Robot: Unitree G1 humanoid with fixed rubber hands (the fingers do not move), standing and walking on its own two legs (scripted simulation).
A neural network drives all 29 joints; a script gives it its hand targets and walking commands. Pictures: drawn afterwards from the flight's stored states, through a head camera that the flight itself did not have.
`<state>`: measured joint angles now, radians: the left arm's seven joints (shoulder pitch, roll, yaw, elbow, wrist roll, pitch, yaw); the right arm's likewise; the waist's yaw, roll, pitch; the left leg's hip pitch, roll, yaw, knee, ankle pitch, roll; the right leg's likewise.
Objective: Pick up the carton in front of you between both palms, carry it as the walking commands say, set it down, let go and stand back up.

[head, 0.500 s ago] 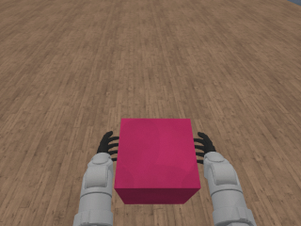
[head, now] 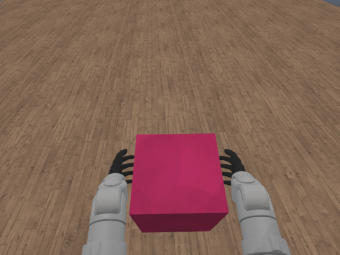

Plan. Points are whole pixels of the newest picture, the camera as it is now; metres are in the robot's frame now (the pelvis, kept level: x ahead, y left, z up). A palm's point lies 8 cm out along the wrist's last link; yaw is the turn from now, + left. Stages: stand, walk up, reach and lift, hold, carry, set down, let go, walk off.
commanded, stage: carry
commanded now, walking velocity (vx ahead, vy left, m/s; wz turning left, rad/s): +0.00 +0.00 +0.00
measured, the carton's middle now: (175, 186) +0.32 +0.01 -0.06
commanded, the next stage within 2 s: hold in 0.34 s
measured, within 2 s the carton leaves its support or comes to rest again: neither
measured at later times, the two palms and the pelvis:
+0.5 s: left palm (117, 185) +0.27 +0.15 +0.04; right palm (242, 184) +0.27 -0.15 +0.04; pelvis -0.01 +0.00 +0.01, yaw +0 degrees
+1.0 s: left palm (121, 175) +0.29 +0.14 +0.05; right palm (246, 179) +0.27 -0.16 +0.05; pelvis +0.00 +0.00 +0.01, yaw -3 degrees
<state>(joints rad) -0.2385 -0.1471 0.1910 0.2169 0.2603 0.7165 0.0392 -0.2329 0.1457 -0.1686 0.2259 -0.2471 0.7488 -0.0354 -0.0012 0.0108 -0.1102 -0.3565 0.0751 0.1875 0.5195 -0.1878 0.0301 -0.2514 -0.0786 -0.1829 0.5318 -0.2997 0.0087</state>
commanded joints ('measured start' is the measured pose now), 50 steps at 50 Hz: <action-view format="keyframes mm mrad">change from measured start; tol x4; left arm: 1 -400 -958 -537 -4 -258 -19 -261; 17 -432 -957 -550 -43 -266 -20 -262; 18 -353 -980 -511 -21 -253 -7 -274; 19 -380 -958 -547 -82 -258 -30 -275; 23 -402 -951 -541 -79 -241 -35 -267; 35 -479 -985 -493 60 -227 -32 -304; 50 -529 -991 -472 92 -228 -30 -310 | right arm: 1 -496 934 538 -86 276 -65 263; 16 -507 938 550 -110 280 -64 260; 19 -422 953 510 -88 242 -82 277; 36 -594 973 460 23 239 -117 305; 50 -605 968 418 50 217 -100 302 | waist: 1 0 -2 -226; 17 0 -7 -240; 18 12 -80 -130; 22 3 -10 -176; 27 16 -19 -72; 50 5 -13 -87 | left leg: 1 133 105 -118 -82 119 -9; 17 139 102 -115 -74 134 -11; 18 410 -173 -232 -99 239 -2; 19 467 -142 -259 -90 336 -9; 22 515 -152 -263 -116 315 -15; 26 518 -157 -258 -131 134 -18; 36 495 -153 -260 -153 13 -25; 50 508 -134 -269 -165 102 -24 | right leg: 1 12 -90 93 -95 77 -9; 17 11 -95 97 -92 91 -10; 18 28 143 252 -189 226 -52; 21 61 156 267 -186 280 -47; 26 -18 137 287 -233 101 -64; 34 -36 131 286 -249 8 -65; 50 2 159 273 -225 91 -38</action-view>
